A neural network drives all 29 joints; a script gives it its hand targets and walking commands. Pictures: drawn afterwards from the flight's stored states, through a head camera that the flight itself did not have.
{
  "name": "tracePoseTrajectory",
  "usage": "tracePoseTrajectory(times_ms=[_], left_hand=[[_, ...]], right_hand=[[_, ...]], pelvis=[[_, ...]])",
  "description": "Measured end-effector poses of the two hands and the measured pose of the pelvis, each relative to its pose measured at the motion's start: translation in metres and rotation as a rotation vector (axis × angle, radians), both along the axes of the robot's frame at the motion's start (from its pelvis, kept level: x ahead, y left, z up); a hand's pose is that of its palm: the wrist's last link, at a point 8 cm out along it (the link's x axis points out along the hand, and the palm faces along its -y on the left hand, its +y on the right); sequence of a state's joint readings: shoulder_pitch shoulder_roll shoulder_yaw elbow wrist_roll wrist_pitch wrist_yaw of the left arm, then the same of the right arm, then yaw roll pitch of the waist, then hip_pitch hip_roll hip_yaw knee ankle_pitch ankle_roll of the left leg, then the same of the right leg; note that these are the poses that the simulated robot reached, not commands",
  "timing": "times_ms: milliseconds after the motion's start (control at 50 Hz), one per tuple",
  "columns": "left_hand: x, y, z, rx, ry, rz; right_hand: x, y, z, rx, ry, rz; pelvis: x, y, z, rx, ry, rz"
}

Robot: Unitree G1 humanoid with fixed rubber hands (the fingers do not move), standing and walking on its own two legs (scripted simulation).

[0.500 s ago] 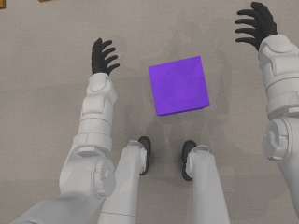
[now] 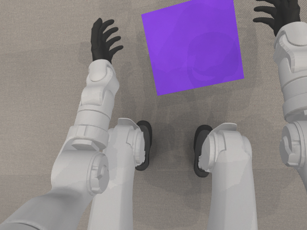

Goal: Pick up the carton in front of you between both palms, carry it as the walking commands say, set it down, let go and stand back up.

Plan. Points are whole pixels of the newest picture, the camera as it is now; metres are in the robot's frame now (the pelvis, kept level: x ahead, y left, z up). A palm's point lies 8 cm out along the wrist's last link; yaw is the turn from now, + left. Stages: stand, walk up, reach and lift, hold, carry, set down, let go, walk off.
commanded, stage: reach and lift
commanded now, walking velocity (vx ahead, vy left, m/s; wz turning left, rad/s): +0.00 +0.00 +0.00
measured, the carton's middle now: (189, 54) +0.49 -0.06 -0.33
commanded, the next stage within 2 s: none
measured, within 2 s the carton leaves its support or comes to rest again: leaves its support in 1.10 s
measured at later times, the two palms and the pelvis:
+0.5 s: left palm (116, 49) +0.50 +0.14 -0.24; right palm (252, 35) +0.52 -0.22 -0.27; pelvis -0.01 +0.00 -0.08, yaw +1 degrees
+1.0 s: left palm (130, 48) +0.50 +0.10 -0.24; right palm (249, 31) +0.52 -0.21 -0.25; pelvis -0.02 +0.00 -0.08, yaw +0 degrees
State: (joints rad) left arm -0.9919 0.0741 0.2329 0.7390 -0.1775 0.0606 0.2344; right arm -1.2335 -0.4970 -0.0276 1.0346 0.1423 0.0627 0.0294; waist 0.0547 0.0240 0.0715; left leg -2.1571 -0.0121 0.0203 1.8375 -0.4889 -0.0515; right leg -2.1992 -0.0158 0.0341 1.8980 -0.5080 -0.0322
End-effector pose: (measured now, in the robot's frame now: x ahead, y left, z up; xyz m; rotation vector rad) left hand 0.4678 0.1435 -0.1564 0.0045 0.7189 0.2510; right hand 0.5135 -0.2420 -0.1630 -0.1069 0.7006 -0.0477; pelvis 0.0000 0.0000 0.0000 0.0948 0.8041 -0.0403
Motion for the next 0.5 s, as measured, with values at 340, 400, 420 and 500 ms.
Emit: tracePoseTrajectory(times_ms=[340, 400, 420, 500], left_hand=[[0.026, 0.005, -0.081, 0.031, 0.077, -0.04], [0.03, 0.005, -0.087, 0.032, 0.077, -0.038], [0.032, 0.004, -0.088, 0.031, 0.075, -0.037], [0.034, -0.002, -0.088, 0.022, 0.064, -0.036]], right_hand=[[0.001, 0.018, -0.102, 0.027, 0.05, 0.003], [0.002, 0.021, -0.11, 0.028, 0.034, 0.011], [0.003, 0.022, -0.111, 0.027, 0.028, 0.013], [0.005, 0.023, -0.108, 0.024, 0.009, 0.022]], pelvis=[[-0.017, 0.004, -0.072, -0.003, -0.145, 0.024], [-0.015, 0.003, -0.077, -0.002, -0.155, 0.027], [-0.014, 0.002, -0.079, -0.002, -0.157, 0.027], [-0.011, 0.0, -0.081, -0.002, -0.16, 0.025]])
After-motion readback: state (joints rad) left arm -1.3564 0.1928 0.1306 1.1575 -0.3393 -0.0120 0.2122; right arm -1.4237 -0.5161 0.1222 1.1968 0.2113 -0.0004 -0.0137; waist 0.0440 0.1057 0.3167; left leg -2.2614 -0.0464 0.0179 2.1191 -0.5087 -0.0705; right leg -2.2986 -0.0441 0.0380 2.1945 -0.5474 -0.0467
